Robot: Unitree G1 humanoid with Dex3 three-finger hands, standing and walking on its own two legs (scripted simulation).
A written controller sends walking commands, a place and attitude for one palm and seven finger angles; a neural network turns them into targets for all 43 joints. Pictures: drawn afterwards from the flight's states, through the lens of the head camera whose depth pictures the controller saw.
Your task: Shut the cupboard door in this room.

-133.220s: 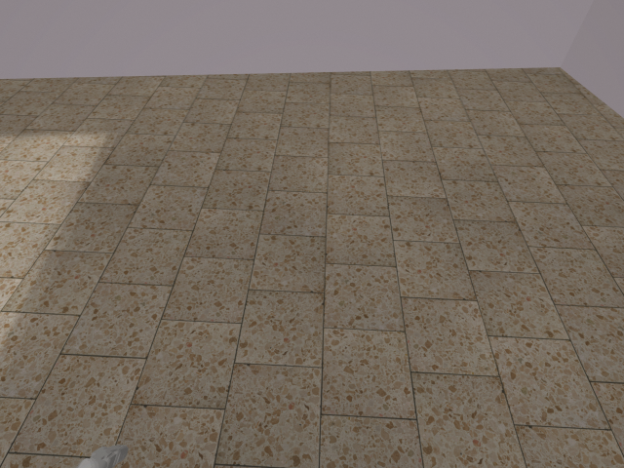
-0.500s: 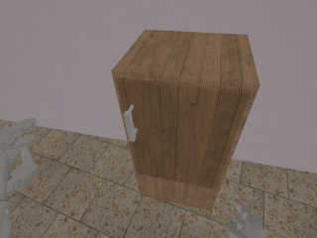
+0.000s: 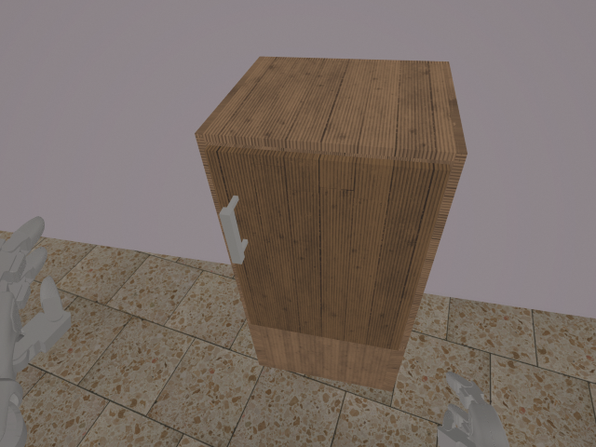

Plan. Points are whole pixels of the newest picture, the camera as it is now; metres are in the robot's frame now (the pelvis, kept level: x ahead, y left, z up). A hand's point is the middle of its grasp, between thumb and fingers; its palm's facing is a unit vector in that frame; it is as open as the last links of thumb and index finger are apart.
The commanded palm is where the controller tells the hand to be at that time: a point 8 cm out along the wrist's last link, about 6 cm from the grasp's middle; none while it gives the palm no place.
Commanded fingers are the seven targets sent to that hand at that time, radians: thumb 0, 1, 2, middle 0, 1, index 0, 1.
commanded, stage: step back with the hand held close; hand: left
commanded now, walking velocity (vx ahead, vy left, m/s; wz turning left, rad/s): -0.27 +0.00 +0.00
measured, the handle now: (236, 230) +0.53 +0.19 -0.03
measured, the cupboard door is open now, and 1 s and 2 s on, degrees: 0 0 0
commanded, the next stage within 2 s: stop stepping back and stand still in 1.26 s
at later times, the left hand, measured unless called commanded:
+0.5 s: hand (22, 350) +0.16 +0.29 +0.16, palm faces +0.39 -0.79 -0.47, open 7.4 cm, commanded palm +0.09 +0.33 +0.17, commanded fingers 0.00 0.90 0.90 -0.20 -0.30 -0.20 -0.30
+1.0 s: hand out of the picture +0.10 +0.30 +0.16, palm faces +0.44 -0.79 -0.43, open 7.4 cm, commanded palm +0.01 +0.34 +0.17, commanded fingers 0.00 0.90 0.90 -0.20 -0.30 -0.20 -0.30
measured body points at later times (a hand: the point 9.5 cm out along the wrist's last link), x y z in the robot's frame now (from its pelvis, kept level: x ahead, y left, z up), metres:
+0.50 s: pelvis -0.04 +0.03 -0.01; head -0.04 +0.03 +0.44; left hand +0.13 +0.33 +0.18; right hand +0.14 -0.21 -0.08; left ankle +0.02 +0.12 -0.74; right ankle -0.03 -0.11 -0.74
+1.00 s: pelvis -0.11 +0.03 -0.02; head -0.11 +0.06 +0.43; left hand +0.07 +0.34 +0.18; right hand +0.03 -0.22 -0.09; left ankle +0.02 +0.12 -0.74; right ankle -0.06 -0.10 -0.73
